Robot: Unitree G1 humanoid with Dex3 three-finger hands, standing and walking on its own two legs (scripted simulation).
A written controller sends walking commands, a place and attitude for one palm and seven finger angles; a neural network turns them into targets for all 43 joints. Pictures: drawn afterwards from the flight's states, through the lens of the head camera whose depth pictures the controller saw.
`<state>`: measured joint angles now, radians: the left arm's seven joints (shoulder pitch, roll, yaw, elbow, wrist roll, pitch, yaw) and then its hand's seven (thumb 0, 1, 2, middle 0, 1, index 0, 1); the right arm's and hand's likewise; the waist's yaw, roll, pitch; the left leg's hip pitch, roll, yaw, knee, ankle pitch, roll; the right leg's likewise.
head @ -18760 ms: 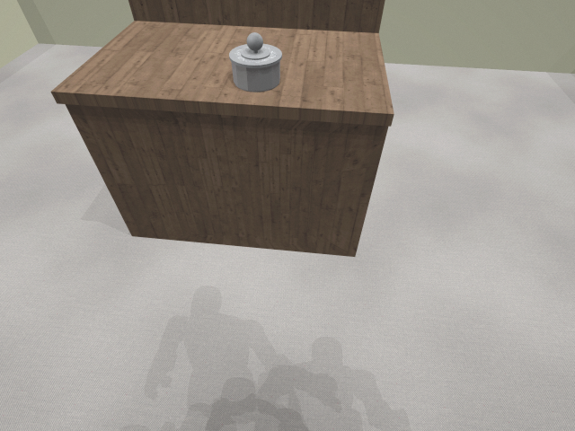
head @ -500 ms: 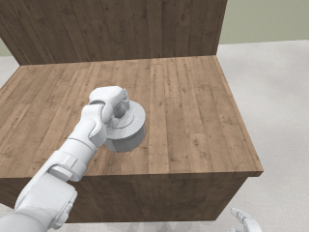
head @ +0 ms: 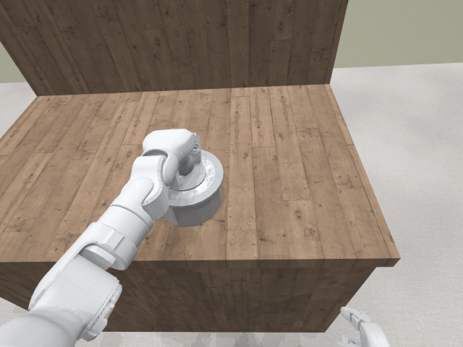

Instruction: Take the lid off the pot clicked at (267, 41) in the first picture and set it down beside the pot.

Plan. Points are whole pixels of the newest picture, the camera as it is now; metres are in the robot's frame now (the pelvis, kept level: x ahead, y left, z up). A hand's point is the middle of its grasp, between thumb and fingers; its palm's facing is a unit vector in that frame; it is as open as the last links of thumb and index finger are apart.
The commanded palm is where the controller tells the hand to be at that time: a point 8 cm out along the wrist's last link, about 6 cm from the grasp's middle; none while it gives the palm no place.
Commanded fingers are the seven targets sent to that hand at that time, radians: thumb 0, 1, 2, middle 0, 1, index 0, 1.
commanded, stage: close the fingers and squeeze the knob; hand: left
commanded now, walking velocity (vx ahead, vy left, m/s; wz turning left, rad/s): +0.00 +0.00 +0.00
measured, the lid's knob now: (182, 163) +0.44 +0.12 +0.08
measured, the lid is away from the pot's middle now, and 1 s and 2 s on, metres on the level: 0.00 0.01 0.03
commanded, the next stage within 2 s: lift the lid straight up in 0.18 s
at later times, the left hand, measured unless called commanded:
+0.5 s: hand (174, 167) +0.41 +0.12 +0.10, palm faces -0.26 -0.06 -0.96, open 7.9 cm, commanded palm +0.39 +0.12 +0.18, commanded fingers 0.00 0.61 1.07 -1.08 -1.08 -0.82 -0.97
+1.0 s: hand (170, 149) +0.42 +0.12 +0.14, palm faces -0.23 -0.05 -0.97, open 7.9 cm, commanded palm +0.40 +0.13 +0.22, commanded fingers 0.00 0.61 1.07 -1.08 -1.08 -0.82 -0.97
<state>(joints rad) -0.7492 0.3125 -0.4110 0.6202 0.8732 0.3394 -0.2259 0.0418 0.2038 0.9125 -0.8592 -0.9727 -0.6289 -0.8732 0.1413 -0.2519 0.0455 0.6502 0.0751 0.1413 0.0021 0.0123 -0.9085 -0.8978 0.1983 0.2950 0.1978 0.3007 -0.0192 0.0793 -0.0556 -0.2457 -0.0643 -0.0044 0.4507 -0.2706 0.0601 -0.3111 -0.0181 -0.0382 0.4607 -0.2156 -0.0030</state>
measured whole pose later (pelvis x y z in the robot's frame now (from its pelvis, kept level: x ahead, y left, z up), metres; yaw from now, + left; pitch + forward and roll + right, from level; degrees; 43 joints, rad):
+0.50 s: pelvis +0.00 +0.00 +0.00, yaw +0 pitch +3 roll +0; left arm -0.72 0.34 -0.40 0.56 0.86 0.34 -0.24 0.01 0.21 0.91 -0.92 -1.01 -0.61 -0.87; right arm 0.13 -0.26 0.05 0.65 0.08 0.13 0.00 0.01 -0.91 -0.90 0.20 0.29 0.20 0.30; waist -0.02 0.08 -0.05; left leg -0.22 -0.06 -0.01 0.44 -0.27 0.05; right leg -0.29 -0.01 -0.04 0.45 -0.21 -0.01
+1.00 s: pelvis -0.01 -0.01 +0.00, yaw +0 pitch +2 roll +0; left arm -0.83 0.36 -0.39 0.56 0.86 0.39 -0.31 0.00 0.21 0.91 -0.97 -1.04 -0.61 -0.87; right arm 0.11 -0.26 0.07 0.65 0.08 0.11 -0.01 0.01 -0.91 -0.90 0.20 0.30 0.20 0.30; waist -0.02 0.08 -0.04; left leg -0.21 -0.06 -0.01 0.42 -0.25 0.05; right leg -0.28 -0.02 -0.04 0.45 -0.20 -0.01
